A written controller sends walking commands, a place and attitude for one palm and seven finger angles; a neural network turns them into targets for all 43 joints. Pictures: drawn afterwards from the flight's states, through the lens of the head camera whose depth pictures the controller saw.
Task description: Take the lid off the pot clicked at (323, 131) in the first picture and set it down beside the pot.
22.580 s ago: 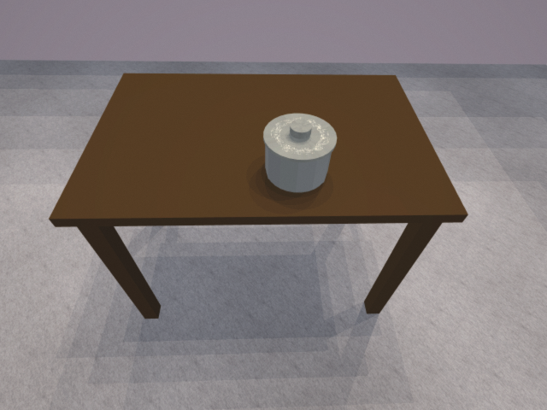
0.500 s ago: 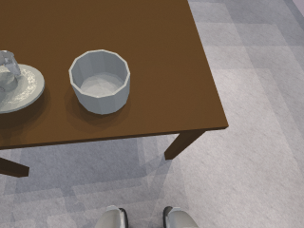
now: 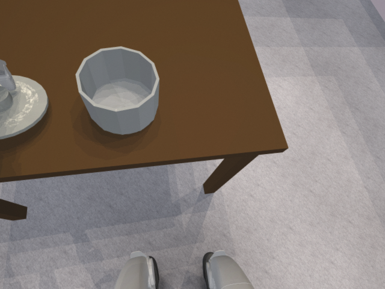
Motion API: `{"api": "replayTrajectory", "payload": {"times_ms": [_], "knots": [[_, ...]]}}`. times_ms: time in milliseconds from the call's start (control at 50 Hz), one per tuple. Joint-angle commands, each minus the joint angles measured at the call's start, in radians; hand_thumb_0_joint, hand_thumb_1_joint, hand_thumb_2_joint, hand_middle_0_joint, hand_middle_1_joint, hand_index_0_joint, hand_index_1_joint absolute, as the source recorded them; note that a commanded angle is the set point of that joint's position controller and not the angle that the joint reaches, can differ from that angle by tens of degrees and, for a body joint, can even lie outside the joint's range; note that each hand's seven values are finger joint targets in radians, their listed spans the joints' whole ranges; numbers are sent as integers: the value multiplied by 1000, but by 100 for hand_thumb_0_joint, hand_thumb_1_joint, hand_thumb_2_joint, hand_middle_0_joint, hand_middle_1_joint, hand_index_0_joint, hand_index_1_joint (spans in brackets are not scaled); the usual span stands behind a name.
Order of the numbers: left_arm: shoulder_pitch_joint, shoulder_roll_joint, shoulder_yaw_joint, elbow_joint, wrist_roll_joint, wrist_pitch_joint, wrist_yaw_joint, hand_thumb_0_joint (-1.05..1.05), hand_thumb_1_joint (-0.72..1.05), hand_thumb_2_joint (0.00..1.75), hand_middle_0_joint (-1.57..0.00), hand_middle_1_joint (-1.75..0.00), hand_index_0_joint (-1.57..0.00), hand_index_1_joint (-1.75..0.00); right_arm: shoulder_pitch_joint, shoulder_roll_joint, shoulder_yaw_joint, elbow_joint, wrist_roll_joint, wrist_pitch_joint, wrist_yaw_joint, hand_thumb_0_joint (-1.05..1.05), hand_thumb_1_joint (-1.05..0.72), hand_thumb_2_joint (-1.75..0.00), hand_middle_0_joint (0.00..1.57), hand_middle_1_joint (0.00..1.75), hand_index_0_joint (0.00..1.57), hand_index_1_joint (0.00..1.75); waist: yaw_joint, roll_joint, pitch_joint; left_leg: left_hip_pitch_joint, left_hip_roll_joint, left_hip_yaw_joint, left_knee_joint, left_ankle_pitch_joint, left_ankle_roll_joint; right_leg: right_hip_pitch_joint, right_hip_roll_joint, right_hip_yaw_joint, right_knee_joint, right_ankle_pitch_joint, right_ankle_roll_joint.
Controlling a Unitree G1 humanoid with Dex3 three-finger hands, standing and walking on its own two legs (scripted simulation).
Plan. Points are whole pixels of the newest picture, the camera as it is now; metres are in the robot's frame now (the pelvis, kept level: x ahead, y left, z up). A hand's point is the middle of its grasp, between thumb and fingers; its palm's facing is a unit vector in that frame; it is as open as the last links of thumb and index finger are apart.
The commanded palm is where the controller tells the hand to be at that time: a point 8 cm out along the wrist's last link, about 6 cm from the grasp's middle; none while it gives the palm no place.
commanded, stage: lower the lid onto the table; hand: left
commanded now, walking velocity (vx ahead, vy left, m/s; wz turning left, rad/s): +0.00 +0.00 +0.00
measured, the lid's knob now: out of the picture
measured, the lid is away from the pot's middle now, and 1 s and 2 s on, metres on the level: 0.24 0.26 0.26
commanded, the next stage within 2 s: open the fingers wide in 0.20 s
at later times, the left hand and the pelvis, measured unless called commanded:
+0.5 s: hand out of the picture +0.45 +0.37 +0.00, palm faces -0.46 -0.15 -0.88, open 8.3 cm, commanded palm +0.50 +0.34 +0.05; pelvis -0.01 +0.01 -0.01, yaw +0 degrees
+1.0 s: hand out of the picture +0.45 +0.38 +0.00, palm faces -0.47 -0.14 -0.87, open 8.9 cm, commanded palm +0.50 +0.34 +0.05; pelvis -0.02 +0.02 -0.02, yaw +1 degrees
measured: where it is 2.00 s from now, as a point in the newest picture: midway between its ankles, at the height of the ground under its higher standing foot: outside the picture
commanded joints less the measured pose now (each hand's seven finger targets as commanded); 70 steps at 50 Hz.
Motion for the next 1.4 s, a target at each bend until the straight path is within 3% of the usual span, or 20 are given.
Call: {"api": "replayTrajectory", "payload": {"times_ms": [0,100,160,220,260,280,320,360,420,480,540,720,760,840,940,1080,1120,1180,1320,1380], "knots": [[-438,323,45,-213,-27,0,32,0,67,97,-91,-115,-71,-106,178,-229,-76,-18,-10,-4,-16,0,-90,-90,20,30,20,30,4,256,-517,642,-20,-116,-66,481,-28,-82,94,-79,-43,120,-62],[-443,312,42,-233,-29,-11,26,0,67,97,-91,-115,-71,-106,189,-224,-79,-10,-11,-7,-19,0,-90,-90,20,30,20,30,-1,283,-550,674,-11,-132,-45,514,-35,-134,98,-83,-23,104,-63],[-412,286,16,-166,-34,3,27,0,67,97,-91,-115,-71,-106,181,-224,-70,-18,-5,-6,-17,0,-90,-90,20,30,20,30,-11,212,-484,581,-15,-123,-42,379,-27,-141,101,-79,-16,62,-60],[-456,303,30,-238,-17,1,30,0,67,97,-91,-115,-71,-106,199,-228,-78,-8,-14,-3,-13,0,-90,-90,20,30,20,30,1,291,-559,662,-7,-144,-30,486,-41,-171,100,-84,0,77,-65],[-431,286,20,-176,-17,11,32,0,67,97,-91,-115,-71,-106,190,-222,-73,-17,-12,-3,-11,0,-90,-90,20,30,20,30,-11,229,-528,599,-10,-140,-14,443,-36,-174,103,-84,11,72,-60],[-134,333,156,-118,-32,24,35,0,67,97,-91,-115,-71,-106,193,-206,-85,-75,-11,10,13,0,-90,-90,20,30,20,30,100,203,-556,595,-39,-134,-19,517,-44,-76,107,-93,18,112,-75],[-201,304,119,-211,-25,35,37,0,64,93,-88,-114,-68,-106,178,-210,-96,-73,-21,35,32,0,-90,-90,20,30,20,30,73,240,-608,659,-32,-142,-23,606,-69,-98,113,-89,15,135,-73],[-319,298,90,-252,-1,47,57,0,62,90,-84,-113,-66,-106,179,-213,-104,-55,-19,44,38,0,-90,-90,20,30,20,30,46,225,-553,633,-28,-138,-30,492,-54,-118,111,-81,-7,91,-67],[-305,316,106,-234,6,48,76,0,58,85,-80,-112,-63,-105,180,-214,-98,-53,-14,37,33,0,-90,-90,20,30,20,30,57,240,-534,665,-25,-163,-52,464,-62,-143,110,-88,-5,46,-72],[-343,200,17,-213,-11,70,77,0,53,82,-75,-111,-60,-105,161,-211,-101,-47,-9,29,36,0,-90,-90,20,30,20,30,26,210,-468,613,-25,-164,-74,320,-48,-173,106,-80,-25,9,-69],[-351,237,48,-247,-1,64,75,0,49,78,-70,-110,-57,-104,171,-210,-102,-44,-10,21,30,0,-90,-90,20,30,20,30,44,244,-529,677,-21,-184,-74,383,-60,-170,105,-80,-17,18,-73],[-382,195,5,-207,0,65,66,0,35,67,-57,-105,-47,-102,169,-210,-95,-46,-9,2,23,0,-90,-90,20,30,20,30,25,250,-493,649,-19,-187,-62,363,-60,-210,105,-78,-4,4,-71],[-363,189,-1,-159,-5,73,70,0,32,65,-54,-104,-45,-101,163,-211,-88,-54,-4,-1,23,0,-90,-90,20,30,20,30,16,181,-453,590,-21,-182,-62,286,-48,-206,107,-77,-3,-7,-67],[-403,231,42,-273,4,68,70,0,26,61,-48,-102,-41,-100,183,-211,-103,-50,-17,2,24,0,-90,-90,20,30,20,30,41,283,-593,715,-14,-201,-46,470,-72,-192,104,-77,6,42,-72],[-411,154,-9,-204,-8,92,70,0,18,56,-40,-100,-37,-98,174,-210,-103,-36,-13,8,29,0,-90,-90,20,30,20,30,16,235,-501,668,-9,-213,-55,387,-73,-246,106,-82,1,5,-67],[-413,187,16,-228,-7,96,71,0,7,49,-30,-96,-30,-96,179,-206,-101,-38,-13,9,31,0,-90,-90,20,30,20,30,23,216,-542,662,-16,-201,-49,392,-63,-198,112,-72,-6,24,-68],[-427,193,22,-271,1,87,72,0,7,49,-30,-96,-30,-96,185,-206,-105,-32,-16,8,30,0,-90,-90,20,30,20,30,33,295,-564,736,-7,-221,-60,456,-84,-228,111,-74,-3,19,-73],[-412,155,-4,-207,-4,98,80,0,7,49,-30,-96,-30,-96,171,-204,-99,-34,-12,6,32,0,-90,-90,20,30,20,30,16,213,-499,658,-12,-218,-64,339,-69,-232,113,-73,-6,-4,-69],[-439,186,12,-255,4,93,84,0,6,49,-30,-96,-30,-96,173,-205,-99,-36,-14,-4,26,0,-90,-90,20,30,20,30,27,270,-549,701,-12,-219,-64,374,-72,-222,110,-69,-2,4,-72],[-398,181,15,-200,-1,102,87,0,6,49,-30,-96,-30,-96,165,-202,-95,-47,-10,-3,28,0,-90,-90,20,30,20,30,23,219,-519,652,-18,-208,-64,313,-62,-209,113,-68,-6,-7,-70]]}}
